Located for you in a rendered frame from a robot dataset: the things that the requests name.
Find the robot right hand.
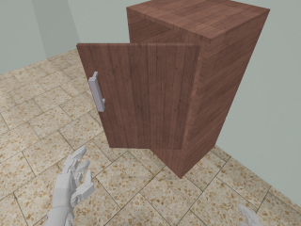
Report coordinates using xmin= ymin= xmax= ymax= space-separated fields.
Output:
xmin=238 ymin=203 xmax=263 ymax=226

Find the cupboard door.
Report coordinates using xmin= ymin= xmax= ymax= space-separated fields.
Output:
xmin=76 ymin=42 xmax=200 ymax=150

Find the handle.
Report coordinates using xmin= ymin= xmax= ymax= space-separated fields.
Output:
xmin=88 ymin=72 xmax=105 ymax=112

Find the robot left hand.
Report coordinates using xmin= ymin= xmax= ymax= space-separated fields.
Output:
xmin=52 ymin=146 xmax=95 ymax=211

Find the robot left forearm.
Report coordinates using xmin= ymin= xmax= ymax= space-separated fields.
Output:
xmin=42 ymin=206 xmax=74 ymax=226

